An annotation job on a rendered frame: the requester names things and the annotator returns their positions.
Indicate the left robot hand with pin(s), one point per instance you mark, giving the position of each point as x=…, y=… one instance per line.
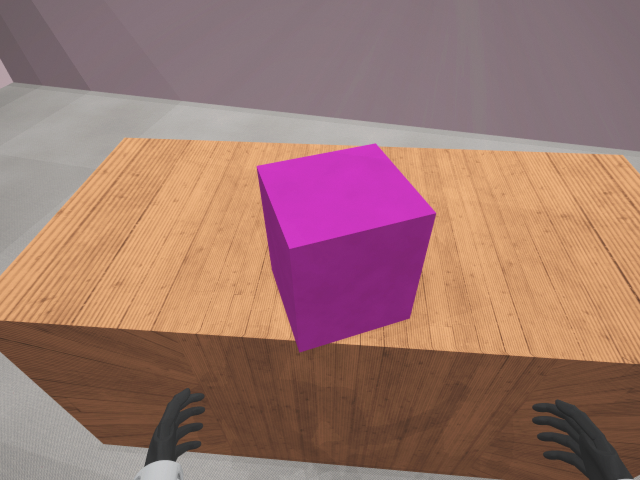
x=166, y=435

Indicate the robot left forearm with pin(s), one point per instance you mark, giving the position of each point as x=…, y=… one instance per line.
x=161, y=470

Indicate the carton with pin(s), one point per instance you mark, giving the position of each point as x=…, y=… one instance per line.
x=347, y=236

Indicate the right robot hand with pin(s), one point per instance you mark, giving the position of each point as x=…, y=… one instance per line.
x=593, y=455

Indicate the pedestal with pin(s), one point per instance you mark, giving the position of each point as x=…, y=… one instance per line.
x=155, y=276

